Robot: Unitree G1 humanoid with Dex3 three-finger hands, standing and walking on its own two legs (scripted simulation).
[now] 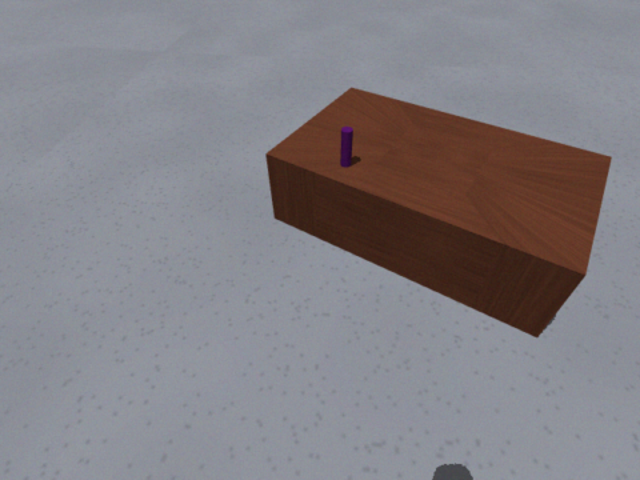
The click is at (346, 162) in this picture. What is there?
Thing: slim round
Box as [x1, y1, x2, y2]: [340, 126, 352, 166]
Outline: 347,126 341,129 340,164 342,166 350,165 352,128
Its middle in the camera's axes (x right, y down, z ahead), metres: +0.10 -0.36 +1.47
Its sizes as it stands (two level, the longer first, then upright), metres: 0.042 0.042 0.153
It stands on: a support 0.36 m high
